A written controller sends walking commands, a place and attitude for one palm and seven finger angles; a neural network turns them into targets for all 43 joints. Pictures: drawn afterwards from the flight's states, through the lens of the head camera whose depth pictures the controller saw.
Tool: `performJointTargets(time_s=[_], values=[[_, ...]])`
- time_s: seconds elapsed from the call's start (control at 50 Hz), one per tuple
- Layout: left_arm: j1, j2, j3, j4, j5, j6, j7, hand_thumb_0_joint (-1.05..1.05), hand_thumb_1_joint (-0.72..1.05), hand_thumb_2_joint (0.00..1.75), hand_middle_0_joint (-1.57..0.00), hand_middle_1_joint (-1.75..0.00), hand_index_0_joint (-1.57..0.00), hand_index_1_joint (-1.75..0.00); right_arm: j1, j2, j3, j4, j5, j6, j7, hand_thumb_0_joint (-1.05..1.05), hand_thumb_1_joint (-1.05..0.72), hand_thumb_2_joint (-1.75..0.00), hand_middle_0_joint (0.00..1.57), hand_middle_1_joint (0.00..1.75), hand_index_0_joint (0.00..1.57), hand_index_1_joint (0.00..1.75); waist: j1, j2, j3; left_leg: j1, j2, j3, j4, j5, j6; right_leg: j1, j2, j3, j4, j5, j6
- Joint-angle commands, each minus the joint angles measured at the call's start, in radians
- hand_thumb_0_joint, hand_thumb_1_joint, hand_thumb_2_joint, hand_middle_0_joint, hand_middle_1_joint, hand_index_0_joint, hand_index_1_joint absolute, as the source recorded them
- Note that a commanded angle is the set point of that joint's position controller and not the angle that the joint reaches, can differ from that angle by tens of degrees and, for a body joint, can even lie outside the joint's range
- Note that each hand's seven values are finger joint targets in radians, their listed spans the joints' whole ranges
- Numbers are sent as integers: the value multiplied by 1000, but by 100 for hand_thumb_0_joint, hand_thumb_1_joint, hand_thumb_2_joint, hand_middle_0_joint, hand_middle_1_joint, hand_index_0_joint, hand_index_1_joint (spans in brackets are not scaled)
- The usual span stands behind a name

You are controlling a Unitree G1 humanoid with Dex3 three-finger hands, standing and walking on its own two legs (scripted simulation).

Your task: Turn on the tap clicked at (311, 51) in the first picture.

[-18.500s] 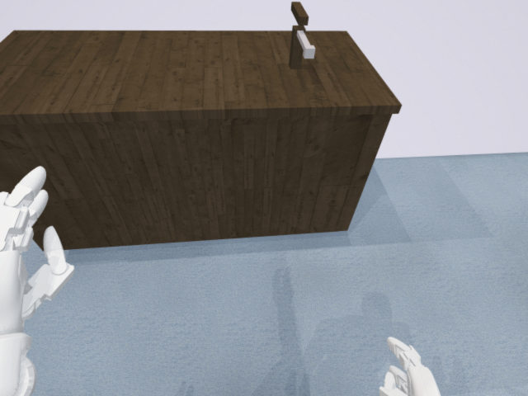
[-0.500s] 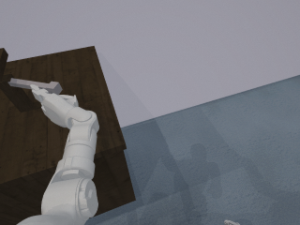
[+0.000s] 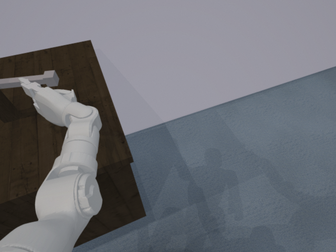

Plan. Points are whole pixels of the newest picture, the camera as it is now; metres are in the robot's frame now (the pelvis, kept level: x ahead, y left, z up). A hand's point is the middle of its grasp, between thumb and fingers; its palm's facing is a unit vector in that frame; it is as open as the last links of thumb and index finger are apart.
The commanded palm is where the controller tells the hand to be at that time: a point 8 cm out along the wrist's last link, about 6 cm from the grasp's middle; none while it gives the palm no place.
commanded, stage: lift the hand up off the lever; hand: left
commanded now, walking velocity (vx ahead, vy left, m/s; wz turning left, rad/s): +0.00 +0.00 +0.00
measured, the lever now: (51, 78) +0.52 +0.28 +0.13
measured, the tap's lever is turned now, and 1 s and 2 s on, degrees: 77 82 82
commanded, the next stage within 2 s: none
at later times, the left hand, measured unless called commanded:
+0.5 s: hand (66, 92) +0.47 +0.22 +0.13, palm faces +0.82 -0.55 -0.12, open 7.8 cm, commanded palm +0.41 +0.24 +0.14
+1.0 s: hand (57, 89) +0.45 +0.23 +0.15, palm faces +0.83 -0.54 -0.10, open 7.8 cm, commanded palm +0.40 +0.25 +0.16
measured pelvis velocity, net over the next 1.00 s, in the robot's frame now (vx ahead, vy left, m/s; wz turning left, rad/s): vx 0.02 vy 0.01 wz -0.01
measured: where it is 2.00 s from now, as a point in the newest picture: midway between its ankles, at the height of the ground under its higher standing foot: outside the picture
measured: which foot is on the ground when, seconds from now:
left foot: down 0.00-1.00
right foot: down 0.00-1.00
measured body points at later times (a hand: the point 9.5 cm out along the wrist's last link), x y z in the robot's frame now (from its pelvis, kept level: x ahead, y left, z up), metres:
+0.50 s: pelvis +0.02 +0.01 +0.01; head +0.04 +0.00 +0.46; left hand +0.42 +0.25 +0.14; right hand +0.09 -0.24 -0.12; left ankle +0.01 +0.12 -0.71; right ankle +0.01 -0.05 -0.71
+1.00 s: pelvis +0.02 +0.01 +0.02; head +0.03 +0.00 +0.47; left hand +0.41 +0.26 +0.16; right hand +0.11 -0.23 -0.12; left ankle +0.01 +0.12 -0.71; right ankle +0.01 -0.05 -0.71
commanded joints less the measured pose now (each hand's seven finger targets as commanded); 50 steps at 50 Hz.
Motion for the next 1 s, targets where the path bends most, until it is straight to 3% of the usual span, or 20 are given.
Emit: performJointTargets(time_s=[0.0,0.04,0.1,0.18,0.26,0.34,0.38,0.44,0.48,0.52,0.58,0.62,0.64,0.7,0.76,0.78,0.84,0.88,0.94,0.98], values=[[-478,216,-38,-185,41,-62,-4,0,90,90,-15,-15,-15,-15,47,-135,-40,-96,-3,-26,2,0,-90,-90,20,30,20,30,-5,-11,-369,80,9,28,-58,201,47,281,-83,103,-107,305,99],[-462,227,-24,-218,36,-69,-4,0,90,90,-15,-15,-15,-15,58,-136,-43,-102,-3,-24,6,0,-90,-90,20,30,20,30,5,-13,-409,107,11,31,-59,240,46,312,-80,99,-103,349,99],[-432,185,-53,-240,28,-65,-11,0,90,90,-15,-15,-15,-15,60,-136,-43,-106,-1,-23,13,0,-90,-90,20,30,20,30,4,-5,-394,131,13,33,-69,271,43,319,-74,90,-106,374,96],[-371,194,-33,-312,15,-55,-13,0,90,90,-15,-15,-15,-15,59,-141,-50,-116,3,-21,18,0,-90,-90,20,30,20,30,26,-3,-390,162,15,31,-84,313,41,361,-69,85,-115,414,92],[-353,129,-85,-368,8,-42,-13,0,90,90,-15,-15,-15,-15,41,-136,-50,-113,5,-26,22,0,-90,-90,20,30,20,30,18,-5,-347,206,20,32,-98,329,37,346,-62,74,-132,396,88],[-301,108,-93,-384,-5,-5,-17,0,90,90,-15,-15,-15,-15,25,-137,-51,-116,9,-27,20,0,-90,-90,20,30,20,30,29,-25,-309,212,17,34,-119,336,31,364,-63,66,-147,395,84],[-311,135,-73,-380,-10,18,-18,0,90,90,-15,-15,-15,-15,11,-141,-46,-116,11,-21,14,0,-90,-90,20,30,20,30,34,-18,-276,192,13,36,-132,303,32,376,-72,72,-160,383,86],[-362,113,-100,-379,-7,35,-16,0,90,90,-15,-15,-15,-15,-10,-134,-41,-114,12,-22,8,0,-90,-90,20,30,20,30,20,-28,-250,196,12,38,-140,273,36,353,-74,76,-177,343,88],[-355,138,-77,-387,0,40,-13,0,90,90,-15,-15,-15,-15,-15,-134,-42,-114,11,-20,4,0,-90,-90,20,30,20,30,34,-17,-263,203,12,35,-142,286,33,363,-74,73,-173,346,84],[-381,108,-108,-409,6,36,-12,0,90,90,-15,-15,-15,-15,-18,-128,-40,-117,10,-23,4,0,-90,-90,20,30,20,30,31,-10,-293,226,12,35,-138,312,30,356,-72,70,-162,363,83],[-381,114,-106,-407,11,39,-17,0,90,90,-15,-15,-15,-15,-19,-128,-42,-111,8,-21,1,0,-90,-90,20,30,20,30,30,-9,-309,238,13,28,-131,331,23,359,-72,66,-155,375,81],[-378,88,-128,-413,5,45,-23,0,90,90,-15,-15,-15,-15,-20,-126,-43,-114,12,-21,1,0,-90,-90,20,30,20,30,30,13,-325,267,15,29,-130,365,17,352,-70,63,-151,390,79],[-375,56,-153,-419,-2,49,-27,0,90,90,-15,-15,-15,-15,-23,-125,-43,-115,12,-22,2,0,-90,-90,20,30,20,30,26,-5,-328,277,14,30,-127,376,16,351,-67,60,-151,399,80],[-343,59,-144,-438,-24,66,-36,0,90,90,-15,-15,-15,-15,-28,-126,-43,-119,19,-17,0,0,-90,-90,20,30,20,30,39,11,-334,298,16,28,-136,405,6,367,-66,57,-157,409,77],[-306,59,-130,-454,-42,88,-35,0,90,90,-15,-15,-15,-15,-37,-126,-40,-126,23,-14,-3,0,-90,-90,20,30,20,30,46,-42,-329,283,15,34,-143,408,10,411,-73,60,-166,462,86],[-299,94,-99,-460,-43,93,-33,0,90,90,-15,-15,-15,-15,-41,-130,-42,-124,23,-11,-6,0,-90,-90,20,30,20,30,58,-32,-328,280,15,32,-151,401,8,423,-73,59,-169,449,83],[-302,86,-107,-498,-34,105,-25,0,90,90,-15,-15,-15,-15,-53,-123,-37,-129,25,-13,-5,0,-90,-90,20,30,20,30,64,-50,-308,273,16,37,-162,401,13,440,-77,61,-175,466,85],[-294,117,-88,-541,-24,109,-22,0,90,90,-15,-15,-15,-15,-61,-124,-40,-133,24,-13,-7,0,-90,-90,20,30,20,30,77,-36,-321,280,16,34,-166,415,10,460,-76,60,-173,473,81],[-296,89,-123,-558,-14,121,-25,0,90,90,-15,-15,-15,-15,-73,-120,-37,-129,26,-18,-8,0,-90,-90,20,30,20,30,63,-42,-294,283,19,40,-167,399,14,446,-80,64,-183,465,84],[-271,90,-121,-565,-16,131,-32,0,90,90,-15,-15,-15,-15,-81,-123,-40,-130,27,-22,-11,0,-90,-90,20,30,20,30,69,-34,-280,290,18,37,-177,387,13,448,-76,60,-193,432,79]])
